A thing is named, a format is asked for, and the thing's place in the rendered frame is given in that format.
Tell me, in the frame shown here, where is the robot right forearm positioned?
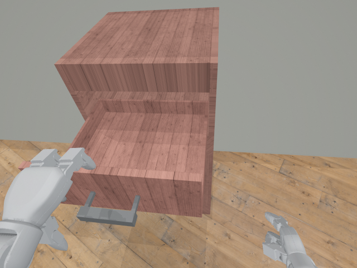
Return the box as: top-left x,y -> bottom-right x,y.
286,252 -> 318,268

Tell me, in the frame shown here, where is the robot right hand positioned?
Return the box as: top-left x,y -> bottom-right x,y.
262,212 -> 306,264

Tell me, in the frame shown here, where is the robot left hand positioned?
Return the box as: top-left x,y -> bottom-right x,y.
2,147 -> 96,251

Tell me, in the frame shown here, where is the handle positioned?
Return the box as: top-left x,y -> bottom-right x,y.
76,191 -> 141,227

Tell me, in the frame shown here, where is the drawer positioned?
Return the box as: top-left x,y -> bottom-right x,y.
18,99 -> 209,218

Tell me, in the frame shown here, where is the cabinet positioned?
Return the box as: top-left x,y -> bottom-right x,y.
54,7 -> 219,214

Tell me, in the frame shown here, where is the robot left forearm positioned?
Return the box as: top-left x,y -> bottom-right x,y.
0,219 -> 43,268

